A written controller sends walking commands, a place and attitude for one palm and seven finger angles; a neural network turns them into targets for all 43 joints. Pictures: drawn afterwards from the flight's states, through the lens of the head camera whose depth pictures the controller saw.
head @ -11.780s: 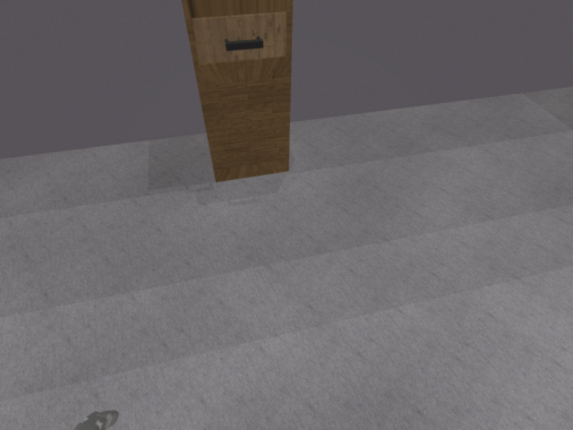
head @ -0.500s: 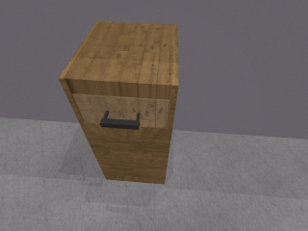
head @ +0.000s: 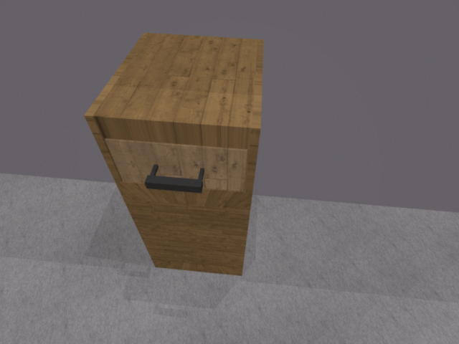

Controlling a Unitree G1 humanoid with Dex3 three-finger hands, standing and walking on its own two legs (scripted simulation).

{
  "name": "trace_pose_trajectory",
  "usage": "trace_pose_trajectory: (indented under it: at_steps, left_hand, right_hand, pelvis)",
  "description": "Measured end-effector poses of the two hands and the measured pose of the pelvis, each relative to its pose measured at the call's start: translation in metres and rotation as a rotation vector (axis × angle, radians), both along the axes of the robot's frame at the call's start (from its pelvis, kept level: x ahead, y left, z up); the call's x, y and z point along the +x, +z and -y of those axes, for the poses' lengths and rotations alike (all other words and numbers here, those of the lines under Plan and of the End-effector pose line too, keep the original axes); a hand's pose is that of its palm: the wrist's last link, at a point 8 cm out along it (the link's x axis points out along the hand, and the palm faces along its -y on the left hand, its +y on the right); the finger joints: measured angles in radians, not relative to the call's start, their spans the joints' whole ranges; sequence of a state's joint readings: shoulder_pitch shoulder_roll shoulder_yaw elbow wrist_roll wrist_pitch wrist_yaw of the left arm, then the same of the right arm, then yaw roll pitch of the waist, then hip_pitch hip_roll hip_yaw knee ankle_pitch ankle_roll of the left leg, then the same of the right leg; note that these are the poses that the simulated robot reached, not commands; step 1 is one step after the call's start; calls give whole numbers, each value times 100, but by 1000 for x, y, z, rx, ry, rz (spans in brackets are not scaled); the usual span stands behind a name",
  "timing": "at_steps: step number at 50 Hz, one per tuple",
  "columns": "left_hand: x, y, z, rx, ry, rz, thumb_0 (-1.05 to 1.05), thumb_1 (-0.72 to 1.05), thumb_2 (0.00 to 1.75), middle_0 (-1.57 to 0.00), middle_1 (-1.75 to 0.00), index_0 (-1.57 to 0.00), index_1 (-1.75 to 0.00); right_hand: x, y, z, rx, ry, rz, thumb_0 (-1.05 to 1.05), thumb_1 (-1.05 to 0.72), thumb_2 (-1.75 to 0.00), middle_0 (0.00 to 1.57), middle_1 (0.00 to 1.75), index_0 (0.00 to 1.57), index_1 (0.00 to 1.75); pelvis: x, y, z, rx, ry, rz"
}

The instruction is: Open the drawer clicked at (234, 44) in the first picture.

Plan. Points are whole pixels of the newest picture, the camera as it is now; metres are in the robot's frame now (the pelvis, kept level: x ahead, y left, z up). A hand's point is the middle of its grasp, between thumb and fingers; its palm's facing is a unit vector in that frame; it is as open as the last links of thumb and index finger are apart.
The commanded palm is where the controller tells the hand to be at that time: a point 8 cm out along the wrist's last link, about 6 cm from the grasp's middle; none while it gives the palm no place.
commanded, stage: look again from close up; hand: left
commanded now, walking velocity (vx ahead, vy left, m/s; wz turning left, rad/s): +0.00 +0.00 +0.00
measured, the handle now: (176, 177) +0.50 +0.17 -0.07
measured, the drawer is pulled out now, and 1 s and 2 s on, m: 0.00 0.00 0.00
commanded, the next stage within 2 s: raise the hand with hooked fingers in 0.06 s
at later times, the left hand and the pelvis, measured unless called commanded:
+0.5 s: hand (153, 305) +0.19 +0.15 -0.03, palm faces +0.00 -0.39 -0.92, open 8.1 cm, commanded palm +0.12 +0.20 -0.03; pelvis -0.06 -0.01 -0.03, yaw -3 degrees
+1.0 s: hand (127, 290) +0.21 +0.19 -0.01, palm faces +0.02 -0.12 -0.99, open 11.0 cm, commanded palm +0.17 +0.21 +0.04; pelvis -0.07 -0.01 -0.03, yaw -4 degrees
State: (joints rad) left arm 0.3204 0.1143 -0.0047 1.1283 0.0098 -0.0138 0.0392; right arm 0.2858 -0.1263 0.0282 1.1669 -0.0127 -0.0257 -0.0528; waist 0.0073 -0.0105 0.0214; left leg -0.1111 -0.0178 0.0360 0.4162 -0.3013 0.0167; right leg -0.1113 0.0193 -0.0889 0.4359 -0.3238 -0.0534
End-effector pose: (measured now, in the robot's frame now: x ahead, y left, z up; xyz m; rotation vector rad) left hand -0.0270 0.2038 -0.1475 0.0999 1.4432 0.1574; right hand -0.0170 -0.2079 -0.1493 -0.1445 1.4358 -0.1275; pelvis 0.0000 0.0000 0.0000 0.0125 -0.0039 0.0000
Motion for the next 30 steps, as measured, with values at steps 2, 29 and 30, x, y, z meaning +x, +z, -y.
trace_pose_trajectory:
  at_steps: [2,29,30]
  left_hand:
    - [0,0,1,2,0,3,1,91,90,-20,-30,-20,-30]
    - [163,147,54,922,-1017,1077,1,62,77,-22,-49,-22,-49]
    - [153,142,52,946,-1034,1051,1,60,76,-22,-50,-23,-50]
  right_hand:
    - [-1,0,1,1,-1,0,1,-91,-90,20,30,20,29]
    - [152,51,58,-59,153,734,1,-91,-90,20,30,20,29]
    - [156,51,55,-56,167,727,1,-91,-90,20,30,20,29]
  pelvis:
    - [-1,0,2,0,0,1]
    - [-75,-37,16,60,-71,-150]
    - [-77,-38,17,60,-70,-148]
